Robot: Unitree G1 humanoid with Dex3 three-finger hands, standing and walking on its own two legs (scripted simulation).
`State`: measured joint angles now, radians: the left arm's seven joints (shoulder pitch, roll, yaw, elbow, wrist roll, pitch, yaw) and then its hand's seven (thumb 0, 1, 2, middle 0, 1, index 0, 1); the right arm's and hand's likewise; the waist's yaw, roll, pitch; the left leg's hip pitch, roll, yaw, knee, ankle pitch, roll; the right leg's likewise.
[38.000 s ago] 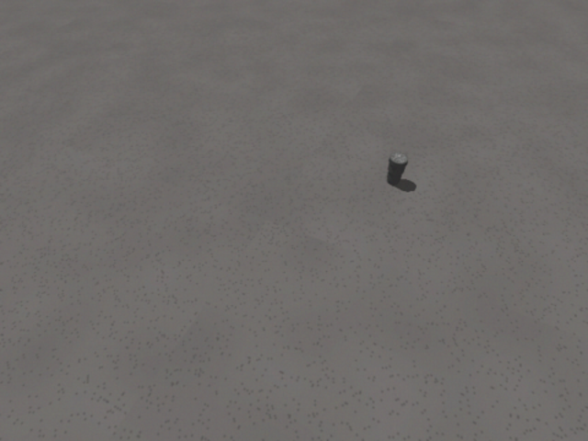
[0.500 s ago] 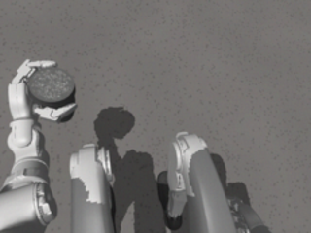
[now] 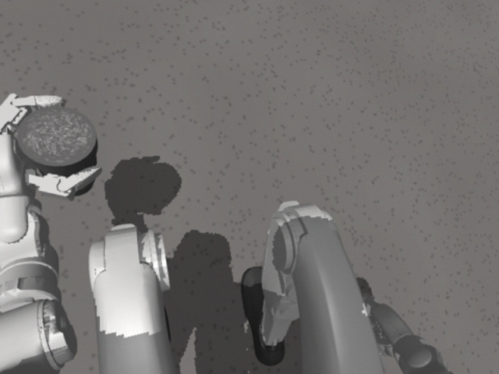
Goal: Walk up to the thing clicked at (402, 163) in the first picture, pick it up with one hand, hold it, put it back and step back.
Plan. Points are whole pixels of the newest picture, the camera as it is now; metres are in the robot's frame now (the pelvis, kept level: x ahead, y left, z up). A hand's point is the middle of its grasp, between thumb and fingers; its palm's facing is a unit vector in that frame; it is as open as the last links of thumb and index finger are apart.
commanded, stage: crouch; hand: left
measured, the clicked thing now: (67, 161) +0.44 +0.24 -0.11
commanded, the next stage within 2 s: lower in 0.04 s
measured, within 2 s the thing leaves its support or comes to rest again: neither
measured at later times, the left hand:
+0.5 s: hand (75, 166) +0.44 +0.24 -0.15, palm faces +0.16 -0.99 +0.02, open 11.3 cm
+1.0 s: hand (81, 169) +0.45 +0.23 -0.18, palm faces +0.18 -0.98 +0.03, open 11.3 cm
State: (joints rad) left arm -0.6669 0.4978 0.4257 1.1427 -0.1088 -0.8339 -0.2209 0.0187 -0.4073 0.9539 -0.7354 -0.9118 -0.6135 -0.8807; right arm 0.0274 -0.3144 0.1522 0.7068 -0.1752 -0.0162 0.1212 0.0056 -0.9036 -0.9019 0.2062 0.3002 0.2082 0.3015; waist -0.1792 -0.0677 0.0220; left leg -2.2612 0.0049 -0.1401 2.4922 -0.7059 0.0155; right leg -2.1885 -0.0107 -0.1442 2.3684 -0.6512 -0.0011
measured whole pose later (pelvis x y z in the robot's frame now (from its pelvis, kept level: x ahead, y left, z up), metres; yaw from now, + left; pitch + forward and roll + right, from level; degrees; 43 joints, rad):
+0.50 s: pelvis -0.01 +0.00 -0.02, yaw -3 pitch +21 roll -12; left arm -0.67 0.63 0.47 1.29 -0.11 -0.96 -0.17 0.02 -0.41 0.96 -0.74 -0.90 -0.62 -0.87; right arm -0.03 -0.34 0.30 0.66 -0.25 0.00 0.15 0.00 -0.91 -0.90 0.21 0.30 0.21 0.30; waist -0.24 -0.15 0.16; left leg -2.26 0.01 -0.21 2.58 -0.71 0.02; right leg -2.16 0.01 -0.21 2.40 -0.62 0.01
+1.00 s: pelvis -0.01 +0.01 -0.03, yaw -6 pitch +16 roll -16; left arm -0.68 0.75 0.47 1.40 -0.11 -1.06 -0.11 0.02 -0.41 0.96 -0.75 -0.90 -0.62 -0.87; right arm -0.12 -0.37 0.44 0.61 -0.32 0.00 0.15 0.00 -0.91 -0.90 0.21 0.30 0.21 0.30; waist -0.26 -0.22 0.26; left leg -2.23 0.01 -0.29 2.64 -0.72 0.02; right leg -2.10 0.03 -0.26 2.40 -0.61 0.04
